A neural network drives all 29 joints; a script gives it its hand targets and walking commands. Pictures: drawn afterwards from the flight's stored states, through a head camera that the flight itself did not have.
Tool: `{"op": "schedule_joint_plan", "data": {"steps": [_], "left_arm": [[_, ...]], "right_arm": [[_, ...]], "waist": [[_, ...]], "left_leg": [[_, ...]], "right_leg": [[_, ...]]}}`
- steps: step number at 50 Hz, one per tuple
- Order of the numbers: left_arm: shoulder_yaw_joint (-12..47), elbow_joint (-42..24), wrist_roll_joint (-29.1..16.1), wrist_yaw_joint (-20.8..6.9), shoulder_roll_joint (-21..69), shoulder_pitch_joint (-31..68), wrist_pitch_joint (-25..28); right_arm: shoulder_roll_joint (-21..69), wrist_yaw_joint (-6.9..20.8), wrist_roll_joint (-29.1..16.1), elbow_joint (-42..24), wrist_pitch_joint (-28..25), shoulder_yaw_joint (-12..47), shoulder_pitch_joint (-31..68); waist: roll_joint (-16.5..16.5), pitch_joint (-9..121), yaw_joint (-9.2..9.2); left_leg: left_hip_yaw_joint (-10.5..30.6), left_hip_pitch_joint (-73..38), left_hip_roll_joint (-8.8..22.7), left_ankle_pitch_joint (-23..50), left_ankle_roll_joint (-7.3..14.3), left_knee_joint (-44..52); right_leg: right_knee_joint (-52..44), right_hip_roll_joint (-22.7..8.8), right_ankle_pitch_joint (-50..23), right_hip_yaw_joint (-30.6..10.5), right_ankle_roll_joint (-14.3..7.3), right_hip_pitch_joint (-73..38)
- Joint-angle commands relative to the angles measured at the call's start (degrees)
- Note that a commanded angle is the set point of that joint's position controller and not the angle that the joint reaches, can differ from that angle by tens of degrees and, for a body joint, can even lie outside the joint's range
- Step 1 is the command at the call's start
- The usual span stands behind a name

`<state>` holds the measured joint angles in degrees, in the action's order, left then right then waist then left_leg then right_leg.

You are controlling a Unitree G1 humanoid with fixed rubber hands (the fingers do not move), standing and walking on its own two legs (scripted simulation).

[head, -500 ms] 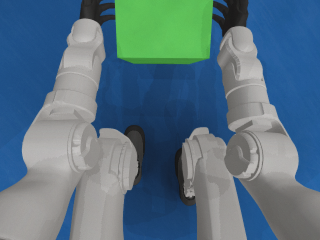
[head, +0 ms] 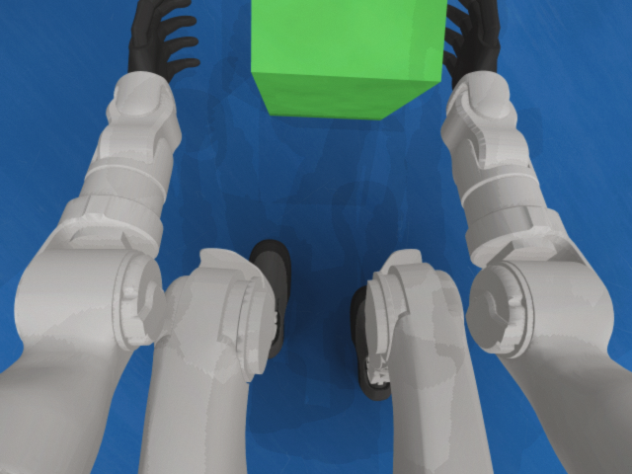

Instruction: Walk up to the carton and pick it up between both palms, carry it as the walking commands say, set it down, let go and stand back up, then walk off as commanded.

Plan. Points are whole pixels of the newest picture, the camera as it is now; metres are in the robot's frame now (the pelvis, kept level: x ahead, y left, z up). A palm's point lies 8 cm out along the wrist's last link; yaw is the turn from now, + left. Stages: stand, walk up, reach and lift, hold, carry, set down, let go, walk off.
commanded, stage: set down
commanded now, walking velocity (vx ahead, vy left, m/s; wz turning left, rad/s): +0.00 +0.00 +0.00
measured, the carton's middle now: (335, 42) +0.57 +0.01 -0.26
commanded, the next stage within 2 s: let go in 1.62 s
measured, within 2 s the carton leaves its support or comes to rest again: neither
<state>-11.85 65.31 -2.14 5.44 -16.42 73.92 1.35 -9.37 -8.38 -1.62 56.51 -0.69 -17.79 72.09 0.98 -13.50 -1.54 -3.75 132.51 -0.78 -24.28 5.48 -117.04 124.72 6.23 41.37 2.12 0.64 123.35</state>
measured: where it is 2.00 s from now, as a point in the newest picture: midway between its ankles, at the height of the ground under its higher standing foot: (320, 340)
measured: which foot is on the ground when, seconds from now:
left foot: down 0.00-1.00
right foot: down 0.00-1.00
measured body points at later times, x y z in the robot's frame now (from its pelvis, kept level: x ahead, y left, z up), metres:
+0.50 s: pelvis -0.04 +0.00 +0.01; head +0.31 +0.03 +0.28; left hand +0.50 +0.22 -0.14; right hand +0.52 -0.13 -0.13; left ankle +0.14 +0.09 -0.36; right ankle +0.07 -0.11 -0.36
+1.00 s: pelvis -0.03 +0.00 +0.12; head +0.30 +0.02 +0.41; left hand +0.51 +0.24 +0.00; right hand +0.52 -0.13 +0.02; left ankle +0.14 +0.09 -0.36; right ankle +0.07 -0.11 -0.36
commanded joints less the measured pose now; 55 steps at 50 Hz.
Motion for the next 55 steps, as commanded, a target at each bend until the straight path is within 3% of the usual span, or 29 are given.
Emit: {"op": "schedule_joint_plan", "data": {"steps": [1,3,5,6,10,12,16,18,19,20,21,24,25,27,28,29,31,35,36,38,41,43,44,45,48,51,52,54,55], "left_arm": [[10.0,-10.2,-10.2,1.7,-2.7,11.7,2.7],[10.8,-12.8,-13.6,1.6,-6.4,14.2,2.0],[14.0,-17.1,-13.3,2.0,-5.1,17.1,2.0],[12.2,-12.8,-13.7,2.1,-6.7,15.5,1.0],[13.1,-14.1,-16.6,1.9,-7.9,21.0,-0.2],[11.5,-19.6,-17.8,1.9,-9.9,23.0,-0.6],[11.8,-24.6,-19.8,2.4,-12.3,24.3,-5.7],[9.0,-25.7,-18.7,3.3,-16.6,20.9,-6.2],[7.6,-27.3,-17.3,3.0,-17.0,23.7,-6.9],[8.5,-29.9,-17.2,2.9,-16.3,21.9,-7.5],[3.1,-14.9,-14.3,2.8,-19.5,18.7,-8.1],[3.7,-18.8,-10.2,1.7,-15.9,18.9,-8.9],[4.4,-20.5,-11.0,1.3,-12.9,18.2,-8.5],[3.4,-14.6,-10.5,0.6,-13.5,15.4,-9.2],[5.5,-12.4,-11.8,-0.2,-11.6,14.9,-9.9],[3.0,-15.4,-9.5,0.0,-13.5,13.5,-9.2],[3.9,-18.8,-11.3,-0.3,-11.7,13.7,-9.2],[0.2,-36.7,-9.5,0.9,-18.8,14.3,-10.7],[1.0,-21.4,-8.9,0.4,-15.6,9.8,-13.0],[-2.7,-32.8,-7.1,-0.8,-17.7,11.4,-12.0],[0.4,-41.5,-8.0,-1.0,-17.4,12.2,-12.6],[0.0,-32.8,-9.1,-1.5,-15.2,11.5,-14.8],[-2.0,-34.9,-6.9,-1.3,-17.6,12.0,-14.9],[-1.1,-32.2,-7.7,-1.5,-15.7,9.3,-15.5],[-0.3,-34.7,-7.8,-1.7,-14.4,11.4,-16.0],[-2.4,-35.2,-3.2,-1.6,-16.5,11.6,-15.8],[-1.3,-35.5,-7.4,-1.8,-14.4,12.1,-16.3],[-1.1,-38.4,-6.4,-2.3,-16.5,12.4,-16.7],[-2.2,-34.5,-6.8,-2.5,-16.5,10.0,-17.3]], "right_arm": [[-1.4,0.0,-8.4,-5.1,-1.5,15.9,7.7],[-8.1,-1.0,-6.1,-4.9,-1.0,13.0,9.1],[-4.5,-0.4,-9.9,-4.8,-0.9,14.5,9.9],[-7.3,-0.2,-10.2,-6.3,-0.3,15.5,12.4],[-11.1,-1.6,-8.5,-5.0,0.1,13.2,15.6],[-13.0,-1.7,-10.2,-19.1,0.2,13.7,23.4],[-13.9,-3.6,-13.8,-25.1,5.2,16.9,27.5],[-9.3,-3.8,-16.6,-28.3,6.4,19.3,23.3],[-8.5,-3.7,-13.6,-25.5,7.2,18.3,22.9],[-9.0,-4.3,-15.3,-25.0,7.8,17.3,18.8],[-11.2,-4.2,-10.8,-14.9,8.9,13.7,17.5],[-10.3,-4.1,-8.4,-18.1,8.9,8.9,20.3],[-10.6,-4.1,-6.1,-15.6,8.6,8.9,18.1],[-8.8,-4.7,-6.0,-13.3,9.8,9.9,15.1],[-7.8,-4.5,-5.8,-12.0,9.7,10.4,13.9],[-6.9,-4.2,-6.5,-16.5,9.1,10.3,14.6],[-8.6,-4.9,-5.0,-19.4,9.4,8.2,13.0],[-9.6,-5.7,-8.1,-38.6,11.2,9.6,15.8],[-8.9,-5.1,-8.1,-23.8,13.3,10.2,9.6],[-5.8,-4.3,-7.8,-34.1,13.0,10.1,11.7],[-7.3,-4.6,-7.3,-38.2,13.7,7.4,10.4],[-7.8,-4.7,-5.0,-33.7,15.5,8.2,9.0],[-8.6,-4.7,-7.2,-34.1,15.7,8.8,10.1],[-10.8,-4.7,-2.4,-32.5,15.7,4.0,7.1],[-8.3,-4.3,-4.8,-30.4,16.6,7.6,7.1],[-8.2,-3.5,-6.1,-29.5,16.8,7.7,9.7],[-11.1,-3.7,-4.5,-37.7,16.3,6.4,10.9],[-10.1,-4.8,-3.7,-32.8,17.7,6.6,6.6],[-10.0,-4.5,-4.4,-39.7,18.1,7.8,10.9]], "waist": [[-1.2,66.8,-0.30],[-0.8,67.7,3.45],[-7.0,70.1,2.47],[-5.6,69.7,0.49],[-3.5,70.1,4.64],[-1.8,80.6,2.30],[-2.4,96.5,0.49],[-1.5,99.2,-3.67],[2.8,92.1,-1.85],[-1.3,94.8,-1.70],[-0.5,79.3,-2.28],[-1.6,75.1,-0.15],[0.5,75.9,2.23],[0.0,77.5,-0.11],[2.1,75.5,3.62],[0.6,79.6,0.20],[-0.4,88.2,1.98],[0.7,114.9,-1.85],[-1.6,96.0,-1.94],[1.5,95.1,-2.54],[-0.6,106.9,0.63],[1.8,103.3,2.08],[-0.5,102.0,-1.28],[0.5,98.0,3.43],[-0.3,100.7,3.04],[-2.3,100.7,-2.10],[-0.6,104.9,1.93],[-1.7,105.8,2.46],[-0.3,105.6,-1.16]], "left_leg": [[12.9,-64.5,-0.8,28.4,-2.8,0.0],[13.2,-63.2,-1.2,20.8,-3.7,0.7],[13.2,-66.1,-0.7,25.1,-3.6,0.8],[13.3,-67.6,-0.6,20.6,-4.3,-0.1],[12.9,-60.4,-0.1,13.6,-4.6,2.0],[12.5,-65.5,-0.8,12.9,-3.9,2.0],[10.5,-75.0,-1.5,7.8,-4.2,4.6],[7.8,-78.3,-2.0,13.8,-3.2,4.3],[10.6,-73.6,-1.3,10.3,-2.7,6.0],[10.3,-77.6,-1.3,9.8,-3.1,8.1],[8.7,-70.3,-1.2,3.1,-3.4,7.8],[9.4,-62.3,-1.0,-4.9,-3.0,13.5],[10.2,-63.7,-1.5,-1.3,-3.5,12.4],[7.5,-65.8,-1.1,4.2,-3.7,12.0],[9.4,-62.4,-0.9,-1.6,-2.9,13.9],[9.2,-65.2,-0.8,2.3,-2.9,13.5],[9.2,-73.9,-1.6,8.9,-3.4,13.8],[8.2,-89.0,-2.9,18.9,-2.7,16.0],[7.2,-79.6,-1.8,12.3,-2.2,17.5],[9.1,-79.0,-2.4,14.1,-1.8,20.2],[7.7,-86.7,-2.8,17.3,-2.5,23.0],[7.7,-86.4,-2.5,15.0,-2.4,23.9],[7.5,-85.2,-2.7,13.0,-2.4,23.4],[9.8,-88.3,-2.3,10.8,-2.6,27.3],[8.1,-89.1,-2.5,13.4,-2.9,27.9],[8.5,-92.8,-3.1,11.4,-3.9,31.3],[7.8,-95.2,-2.9,16.0,-3.2,30.5],[6.5,-98.5,-3.0,15.6,-3.3,35.5],[5.9,-97.4,-3.1,17.6,-3.0,34.8]], "right_leg": [[-11.7,-1.9,-19.9,-3.6,-0.1,-3.9],[-10.1,-2.2,-19.1,-2.7,0.1,-6.6],[-9.2,-1.5,-19.0,-2.4,-0.5,-4.6],[-10.5,-2.9,-16.2,-4.0,-0.1,-5.0],[-9.3,-2.3,-15.1,-2.2,-0.4,-9.6],[-8.2,-2.3,-15.5,-1.2,0.3,-15.2],[-12.2,-3.5,-14.8,-1.1,-0.3,-32.2],[-13.9,-2.1,-15.3,-1.0,0.3,-33.9],[-12.3,-1.7,-15.0,0.4,0.7,-30.2],[-13.5,-1.7,-16.1,-0.6,-0.1,-33.2],[-16.8,-2.1,-6.9,-1.6,0.1,-23.7],[-20.1,-1.9,-4.0,-1.1,-0.5,-26.1],[-19.1,-2.1,-7.9,-0.7,-0.3,-25.5],[-22.7,-1.8,-7.9,-1.9,-0.2,-30.8],[-23.6,-2.3,-5.5,-1.6,-0.1,-29.3],[-22.7,-1.7,-8.5,-1.7,0.3,-29.1],[-23.1,-0.9,-12.3,-1.0,-0.3,-33.4],[-26.5,-0.1,-21.2,-1.3,0.5,-50.0],[-29.3,-0.6,-12.2,-1.9,-0.1,-41.1],[-30.2,-0.2,-15.3,-2.3,0.1,-40.4],[-32.3,0.1,-21.1,-1.4,0.2,-48.7],[-34.9,-0.4,-17.1,-0.7,0.7,-47.1],[-35.6,-0.9,-14.0,-2.4,0.1,-45.1],[-36.6,-0.6,-13.4,-0.5,0.3,-43.8],[-39.8,-0.5,-16.0,-1.3,0.1,-48.0],[-40.4,0.1,-14.9,-0.8,0.2,-43.7],[-43.7,-0.6,-16.6,-1.6,0.2,-50.2],[-47.1,-0.6,-17.4,-1.7,0.6,-55.3],[-48.7,-0.9,-16.6,-3.2,0.7,-56.2]]}}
